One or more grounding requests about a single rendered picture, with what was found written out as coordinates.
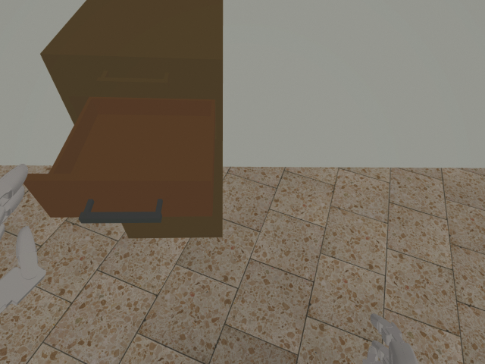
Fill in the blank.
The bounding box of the left robot hand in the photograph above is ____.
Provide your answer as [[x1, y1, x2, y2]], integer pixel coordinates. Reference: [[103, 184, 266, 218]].
[[0, 164, 46, 314]]

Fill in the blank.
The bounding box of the handle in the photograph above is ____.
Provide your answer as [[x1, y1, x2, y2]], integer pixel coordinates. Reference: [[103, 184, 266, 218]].
[[96, 77, 170, 89], [79, 199, 163, 224]]

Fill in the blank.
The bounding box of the cabinet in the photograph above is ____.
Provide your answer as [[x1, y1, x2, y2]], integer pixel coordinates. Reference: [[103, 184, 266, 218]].
[[40, 0, 223, 238]]

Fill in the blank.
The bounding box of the drawer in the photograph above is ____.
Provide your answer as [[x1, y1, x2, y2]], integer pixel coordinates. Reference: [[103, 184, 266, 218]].
[[23, 97, 215, 218]]

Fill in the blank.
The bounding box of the right robot hand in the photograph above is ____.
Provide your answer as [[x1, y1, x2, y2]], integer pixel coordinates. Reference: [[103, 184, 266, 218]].
[[362, 313, 418, 364]]

